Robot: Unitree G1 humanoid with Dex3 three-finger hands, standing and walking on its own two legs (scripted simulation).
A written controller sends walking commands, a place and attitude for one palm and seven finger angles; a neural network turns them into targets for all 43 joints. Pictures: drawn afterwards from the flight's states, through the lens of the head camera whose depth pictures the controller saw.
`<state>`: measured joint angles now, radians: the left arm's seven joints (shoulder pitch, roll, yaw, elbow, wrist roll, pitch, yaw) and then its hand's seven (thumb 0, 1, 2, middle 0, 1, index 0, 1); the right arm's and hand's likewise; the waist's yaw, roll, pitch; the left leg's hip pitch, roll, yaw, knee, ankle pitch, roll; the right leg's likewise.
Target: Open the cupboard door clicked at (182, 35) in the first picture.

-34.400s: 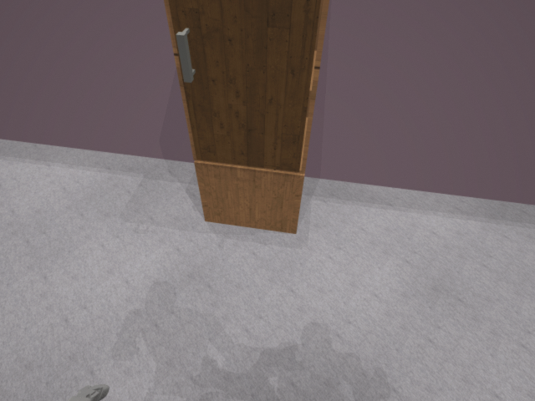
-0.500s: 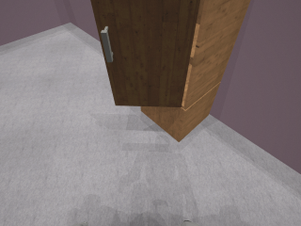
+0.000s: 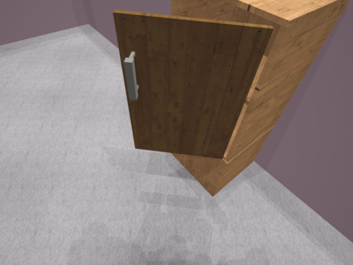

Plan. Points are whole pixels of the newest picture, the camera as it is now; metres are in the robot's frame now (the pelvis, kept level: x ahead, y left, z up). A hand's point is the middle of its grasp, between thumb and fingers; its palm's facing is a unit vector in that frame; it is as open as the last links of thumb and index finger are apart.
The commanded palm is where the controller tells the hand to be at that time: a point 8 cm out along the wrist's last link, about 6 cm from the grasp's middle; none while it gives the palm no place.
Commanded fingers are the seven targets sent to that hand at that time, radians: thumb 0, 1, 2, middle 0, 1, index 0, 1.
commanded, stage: come to a stop and stand still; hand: left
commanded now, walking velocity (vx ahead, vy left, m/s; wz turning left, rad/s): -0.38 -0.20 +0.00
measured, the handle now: (133, 76) +0.60 +0.20 +0.08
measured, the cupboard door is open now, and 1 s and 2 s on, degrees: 44 44 44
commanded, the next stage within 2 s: look again from close up in 1.42 s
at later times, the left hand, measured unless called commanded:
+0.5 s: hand out of the picture +0.10 +0.17 -0.16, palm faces +0.00 -0.96 -0.28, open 7.4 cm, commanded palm none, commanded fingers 0.00 0.90 0.90 -0.20 -0.30 -0.20 -0.30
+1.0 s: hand out of the picture +0.03 +0.14 -0.16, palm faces -0.01 -0.97 -0.23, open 7.4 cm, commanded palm none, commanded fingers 0.00 0.90 0.90 -0.20 -0.30 -0.20 -0.30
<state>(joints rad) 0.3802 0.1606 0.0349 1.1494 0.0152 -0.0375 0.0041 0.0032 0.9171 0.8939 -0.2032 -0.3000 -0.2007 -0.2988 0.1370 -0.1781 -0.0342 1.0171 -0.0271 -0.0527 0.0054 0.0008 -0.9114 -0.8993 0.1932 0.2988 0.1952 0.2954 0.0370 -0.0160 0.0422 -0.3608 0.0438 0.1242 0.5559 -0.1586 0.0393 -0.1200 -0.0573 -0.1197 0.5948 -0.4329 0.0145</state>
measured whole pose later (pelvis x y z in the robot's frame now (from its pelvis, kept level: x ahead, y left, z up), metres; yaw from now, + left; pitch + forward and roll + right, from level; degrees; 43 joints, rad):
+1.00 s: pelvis +0.00 -0.04 +0.01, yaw -1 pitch -3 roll +0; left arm 0.28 0.17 -0.01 1.06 0.02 -0.01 0.05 0.01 0.91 0.89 -0.20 -0.30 -0.20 -0.30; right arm 0.25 -0.18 -0.01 1.03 -0.01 -0.01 -0.03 0.01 -0.92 -0.90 0.20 0.30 0.20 0.30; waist -0.01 0.01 0.03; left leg -0.20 0.01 0.06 0.53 -0.28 0.02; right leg -0.20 -0.03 -0.03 0.53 -0.29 0.01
